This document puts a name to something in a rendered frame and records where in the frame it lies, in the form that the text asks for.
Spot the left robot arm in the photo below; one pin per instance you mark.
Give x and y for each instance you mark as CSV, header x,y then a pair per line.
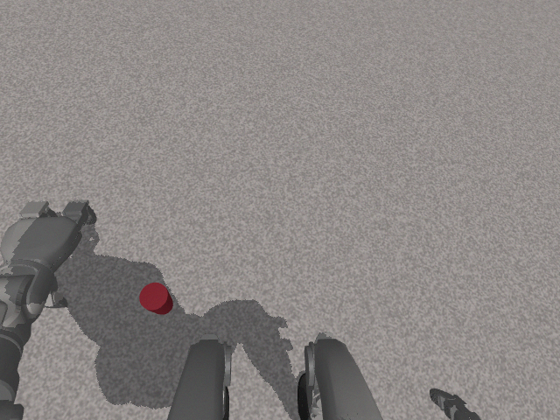
x,y
24,289

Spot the right robot hand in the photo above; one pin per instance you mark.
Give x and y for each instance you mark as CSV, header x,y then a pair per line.
x,y
452,405

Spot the cup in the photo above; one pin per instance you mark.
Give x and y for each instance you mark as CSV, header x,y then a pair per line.
x,y
156,298

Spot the left robot hand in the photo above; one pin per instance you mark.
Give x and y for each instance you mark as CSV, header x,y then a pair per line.
x,y
41,236

